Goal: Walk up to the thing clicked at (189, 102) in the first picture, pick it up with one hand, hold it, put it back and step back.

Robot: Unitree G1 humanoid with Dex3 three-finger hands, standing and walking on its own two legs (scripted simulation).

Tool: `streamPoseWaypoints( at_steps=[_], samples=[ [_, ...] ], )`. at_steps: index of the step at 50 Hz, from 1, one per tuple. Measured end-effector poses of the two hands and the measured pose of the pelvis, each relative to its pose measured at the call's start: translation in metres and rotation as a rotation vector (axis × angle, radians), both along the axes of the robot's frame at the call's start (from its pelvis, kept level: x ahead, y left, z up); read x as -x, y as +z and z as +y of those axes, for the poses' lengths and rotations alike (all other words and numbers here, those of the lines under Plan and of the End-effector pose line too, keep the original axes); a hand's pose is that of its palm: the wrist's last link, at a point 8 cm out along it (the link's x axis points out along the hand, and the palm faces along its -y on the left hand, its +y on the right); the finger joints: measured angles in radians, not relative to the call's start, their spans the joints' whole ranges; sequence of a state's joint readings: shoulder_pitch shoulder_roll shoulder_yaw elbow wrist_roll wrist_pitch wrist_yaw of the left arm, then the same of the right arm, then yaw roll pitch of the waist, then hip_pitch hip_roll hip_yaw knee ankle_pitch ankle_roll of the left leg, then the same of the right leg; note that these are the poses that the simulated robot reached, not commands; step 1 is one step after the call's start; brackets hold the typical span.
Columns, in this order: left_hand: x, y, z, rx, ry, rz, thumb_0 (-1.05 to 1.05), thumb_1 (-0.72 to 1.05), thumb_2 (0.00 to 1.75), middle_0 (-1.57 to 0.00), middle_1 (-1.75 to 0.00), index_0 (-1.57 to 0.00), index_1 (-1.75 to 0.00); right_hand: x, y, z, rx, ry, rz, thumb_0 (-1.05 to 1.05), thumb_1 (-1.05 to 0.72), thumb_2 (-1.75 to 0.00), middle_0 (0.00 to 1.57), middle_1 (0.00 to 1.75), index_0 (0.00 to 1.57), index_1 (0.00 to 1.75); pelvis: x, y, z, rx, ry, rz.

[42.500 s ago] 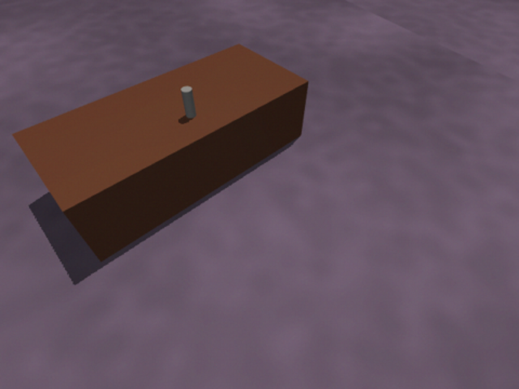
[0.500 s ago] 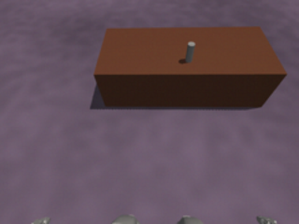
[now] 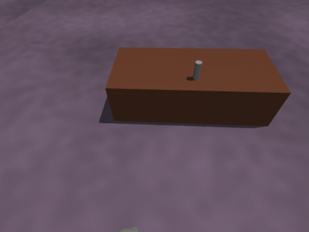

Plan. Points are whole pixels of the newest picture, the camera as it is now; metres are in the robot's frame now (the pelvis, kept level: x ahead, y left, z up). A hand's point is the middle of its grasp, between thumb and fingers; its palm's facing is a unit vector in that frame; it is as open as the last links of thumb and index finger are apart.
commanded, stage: step back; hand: right
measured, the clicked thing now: (197, 70) +1.20 -0.24 -0.34
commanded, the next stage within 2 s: stand in 0.52 s
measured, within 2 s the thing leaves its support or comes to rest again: neither
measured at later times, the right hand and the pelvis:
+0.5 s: hand out of the picture +0.15 -0.23 -0.16, palm faces -0.01 +0.93 -0.37, open 7.3 cm; pelvis +0.05 +0.03 -0.01, yaw -1 degrees
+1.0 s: hand out of the picture +0.15 -0.24 -0.14, palm faces +0.03 +0.94 -0.33, open 7.3 cm; pelvis +0.07 +0.02 +0.01, yaw -1 degrees
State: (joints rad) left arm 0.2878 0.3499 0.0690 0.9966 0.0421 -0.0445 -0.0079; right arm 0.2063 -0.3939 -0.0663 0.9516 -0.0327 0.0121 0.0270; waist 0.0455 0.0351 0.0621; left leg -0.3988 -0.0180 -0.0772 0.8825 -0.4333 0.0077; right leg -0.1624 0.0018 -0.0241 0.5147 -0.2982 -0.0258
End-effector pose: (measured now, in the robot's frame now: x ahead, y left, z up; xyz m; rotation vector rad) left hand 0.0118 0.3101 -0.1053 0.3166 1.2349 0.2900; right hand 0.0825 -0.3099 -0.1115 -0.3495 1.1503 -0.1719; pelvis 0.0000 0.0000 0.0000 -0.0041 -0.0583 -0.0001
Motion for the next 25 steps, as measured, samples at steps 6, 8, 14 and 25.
streamPoseWaypoints(
  at_steps=[6,8,14,25],
  samples=[
    [-0.004,-0.001,0.02,-0.007,0.015,0.015,0.01,0.9,0.9,-0.21,-0.3,-0.21,-0.3,-0.015,0.0,0.01,0.016,0.025,0.029,0.0,-0.91,-0.9,0.2,0.3,0.2,0.3,-0.011,-0.002,0.014,0.006,0.033,0.006],
    [-0.013,-0.008,0.031,-0.004,0.015,0.016,0.01,0.9,0.9,-0.21,-0.3,-0.21,-0.3,-0.021,-0.002,0.017,0.026,0.028,0.035,0.0,-0.91,-0.9,0.2,0.3,0.2,0.3,-0.017,-0.007,0.022,0.012,0.043,0.011],
    [-0.053,-0.025,0.048,0.022,-0.015,0.024,0.01,0.9,0.9,-0.21,-0.3,-0.21,-0.29,-0.033,0.0,0.048,0.031,0.01,0.008,0.0,-0.91,-0.9,0.2,0.3,0.21,0.3,-0.031,-0.011,0.039,-0.004,0.022,0.013],
    [-0.115,-0.021,0.03,0.017,-0.087,-0.019,0.01,0.9,0.9,-0.21,-0.3,-0.21,-0.29,-0.058,-0.006,0.04,0.011,-0.03,-0.018,0.0,-0.9,-0.9,0.2,0.3,0.21,0.3,-0.05,-0.011,0.028,0.013,-0.016,0.031]
  ],
)
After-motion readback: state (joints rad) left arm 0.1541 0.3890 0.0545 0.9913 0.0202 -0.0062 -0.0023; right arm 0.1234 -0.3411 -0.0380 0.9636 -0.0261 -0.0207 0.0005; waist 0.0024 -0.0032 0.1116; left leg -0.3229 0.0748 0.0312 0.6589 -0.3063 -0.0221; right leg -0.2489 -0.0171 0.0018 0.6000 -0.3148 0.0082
